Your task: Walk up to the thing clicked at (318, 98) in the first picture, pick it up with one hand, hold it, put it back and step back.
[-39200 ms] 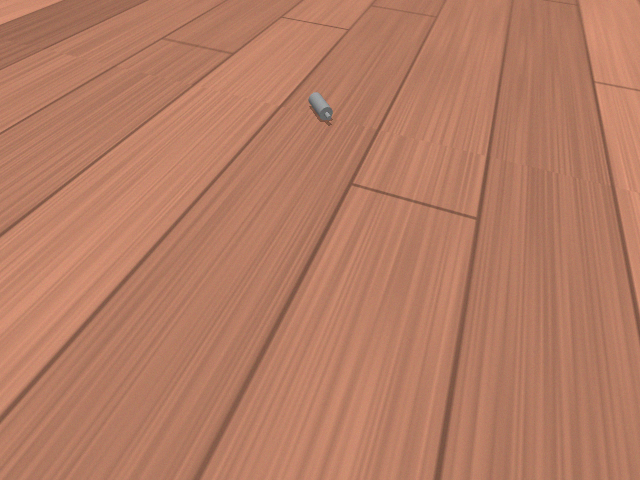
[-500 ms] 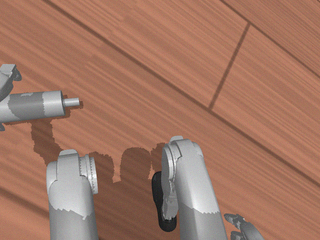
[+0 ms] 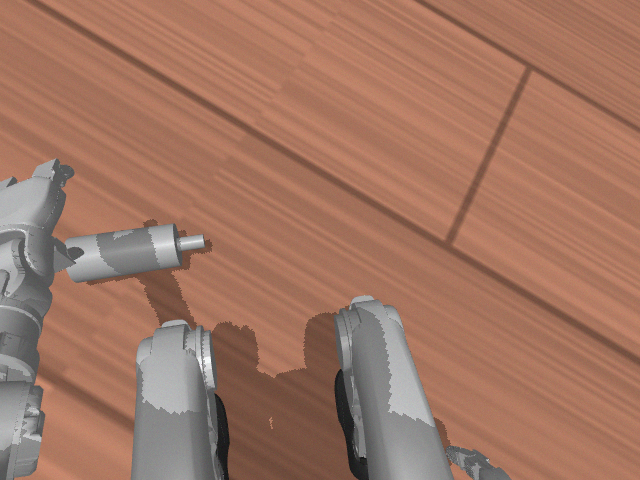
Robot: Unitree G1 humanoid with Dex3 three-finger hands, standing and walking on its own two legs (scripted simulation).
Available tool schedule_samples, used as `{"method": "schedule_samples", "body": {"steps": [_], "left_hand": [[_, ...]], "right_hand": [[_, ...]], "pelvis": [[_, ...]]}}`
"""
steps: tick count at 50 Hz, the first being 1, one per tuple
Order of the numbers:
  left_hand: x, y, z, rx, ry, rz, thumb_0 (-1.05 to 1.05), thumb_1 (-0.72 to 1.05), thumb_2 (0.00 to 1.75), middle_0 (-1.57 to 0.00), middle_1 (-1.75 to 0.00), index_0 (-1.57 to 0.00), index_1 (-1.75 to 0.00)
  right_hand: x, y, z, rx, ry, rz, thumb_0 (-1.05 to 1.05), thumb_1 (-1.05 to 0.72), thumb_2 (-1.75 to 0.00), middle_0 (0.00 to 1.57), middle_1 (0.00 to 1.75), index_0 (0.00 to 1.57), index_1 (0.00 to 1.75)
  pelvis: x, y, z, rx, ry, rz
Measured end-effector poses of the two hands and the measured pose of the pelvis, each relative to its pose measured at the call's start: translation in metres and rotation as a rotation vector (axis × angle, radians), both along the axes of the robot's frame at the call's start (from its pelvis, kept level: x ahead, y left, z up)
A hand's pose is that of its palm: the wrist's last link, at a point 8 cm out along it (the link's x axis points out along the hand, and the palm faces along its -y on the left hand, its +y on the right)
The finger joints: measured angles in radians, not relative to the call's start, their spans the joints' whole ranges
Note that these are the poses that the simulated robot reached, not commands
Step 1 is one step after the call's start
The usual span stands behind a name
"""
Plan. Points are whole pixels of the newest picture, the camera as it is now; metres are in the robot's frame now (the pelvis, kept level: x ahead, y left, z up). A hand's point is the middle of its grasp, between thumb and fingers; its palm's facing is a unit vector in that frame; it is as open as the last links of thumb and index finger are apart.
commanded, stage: home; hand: left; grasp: from above
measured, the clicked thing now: (141, 250) +0.48 +0.25 -0.36
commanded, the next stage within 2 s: none
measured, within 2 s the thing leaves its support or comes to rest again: neither
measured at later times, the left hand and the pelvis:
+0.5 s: hand (14, 390) +0.26 +0.20 +0.09, palm faces -0.04 -0.91 -0.40, open 7.4 cm; pelvis +0.01 -0.02 +0.18, yaw +5 degrees
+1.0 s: hand out of the picture +0.21 +0.19 +0.27, palm faces +0.18 -0.96 -0.20, open 7.4 cm; pelvis +0.07 -0.01 +0.31, yaw +7 degrees
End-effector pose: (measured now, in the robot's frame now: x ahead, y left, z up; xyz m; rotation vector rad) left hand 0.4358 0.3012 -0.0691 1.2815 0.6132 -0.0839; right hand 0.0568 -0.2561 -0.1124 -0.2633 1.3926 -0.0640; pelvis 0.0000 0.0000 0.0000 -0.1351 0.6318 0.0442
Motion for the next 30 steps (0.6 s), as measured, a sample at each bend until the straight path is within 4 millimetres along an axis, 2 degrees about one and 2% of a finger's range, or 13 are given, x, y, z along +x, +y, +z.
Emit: {"method": "schedule_samples", "body": {"steps": [4,9,14,18,24,30], "left_hand": [[-0.043,-0.008,0.028,-0.184,0.032,0.052,0.01,0.37,0.82,-0.21,-0.41,-0.2,-0.42],[-0.092,-0.018,0.067,-0.363,-0.024,0.115,0.01,0.66,0.85,-0.22,-0.34,-0.21,-0.35],[-0.128,-0.019,0.107,-0.442,-0.073,0.237,0.01,0.8,0.88,-0.22,-0.32,-0.21,-0.32],[-0.153,-0.027,0.14,-0.536,-0.068,0.357,0.01,0.85,0.89,-0.21,-0.31,-0.21,-0.31],[-0.188,-0.05,0.186,-0.698,-0.023,0.497,0.01,0.88,0.89,-0.21,-0.3,-0.21,-0.31],[-0.204,-0.061,0.232,-0.799,-0.026,0.62,0.02,0.89,0.89,-0.21,-0.3,-0.21,-0.31]], "right_hand": [[0.029,-0.004,0.032,-0.015,-0.069,0.033,0.01,-0.9,-0.9,0.21,0.3,0.2,0.3],[0.078,-0.011,0.075,-0.061,-0.203,0.094,0.01,-0.9,-0.9,0.21,0.3,0.2,0.3],[0.128,-0.008,0.118,-0.072,-0.375,0.13,0.01,-0.91,-0.9,0.2,0.3,0.2,0.3],[0.157,0.003,0.156,-0.047,-0.5,0.137,0.01,-0.91,-0.9,0.2,0.3,0.2,0.3],[0.176,0.021,0.212,-0.004,-0.619,0.125,0.01,-0.91,-0.9,0.21,0.3,0.2,0.3],[0.172,0.027,0.257,0.0,-0.649,0.09,0.01,-0.9,-0.9,0.21,0.3,0.2,0.3]], "pelvis": [[0.0,-0.003,0.033,0.014,-0.013,0.006],[-0.001,-0.008,0.068,0.028,-0.045,0.023],[-0.002,-0.012,0.099,0.04,-0.088,0.039],[0.0,-0.015,0.128,0.052,-0.131,0.046],[0.01,-0.018,0.175,0.069,-0.196,0.054],[0.025,-0.019,0.217,0.081,-0.26,0.065]]}}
